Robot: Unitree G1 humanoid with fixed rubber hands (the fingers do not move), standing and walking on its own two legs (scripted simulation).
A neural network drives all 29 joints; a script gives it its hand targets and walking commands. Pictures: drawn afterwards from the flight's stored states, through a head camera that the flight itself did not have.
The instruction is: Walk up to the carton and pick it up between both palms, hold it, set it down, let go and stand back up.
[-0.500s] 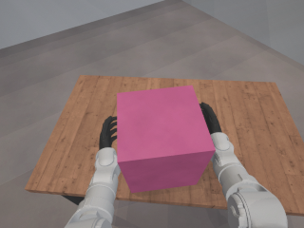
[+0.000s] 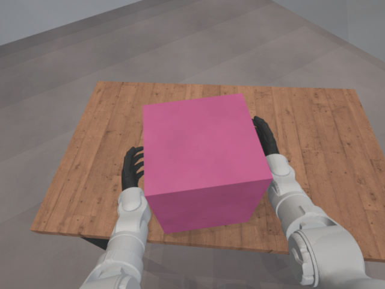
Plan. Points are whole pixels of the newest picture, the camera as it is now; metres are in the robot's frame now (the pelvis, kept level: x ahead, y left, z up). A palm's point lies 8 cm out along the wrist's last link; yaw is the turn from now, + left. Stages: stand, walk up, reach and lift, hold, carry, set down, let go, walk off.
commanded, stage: set down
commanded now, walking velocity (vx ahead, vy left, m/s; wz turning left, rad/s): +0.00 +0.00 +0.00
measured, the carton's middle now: (200, 169) +0.38 +0.02 -0.01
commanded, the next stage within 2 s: none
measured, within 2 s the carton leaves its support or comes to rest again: neither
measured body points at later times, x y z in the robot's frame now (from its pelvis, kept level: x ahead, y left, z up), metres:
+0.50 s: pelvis -0.03 +0.00 -0.01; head +0.04 -0.02 +0.43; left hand +0.32 +0.21 -0.01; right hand +0.40 -0.16 +0.00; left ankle -0.01 +0.12 -0.74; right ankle -0.02 -0.09 -0.74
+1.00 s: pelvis -0.04 +0.00 -0.01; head +0.02 -0.01 +0.43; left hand +0.28 +0.21 -0.01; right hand +0.34 -0.17 -0.02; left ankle -0.01 +0.12 -0.74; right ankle -0.02 -0.09 -0.74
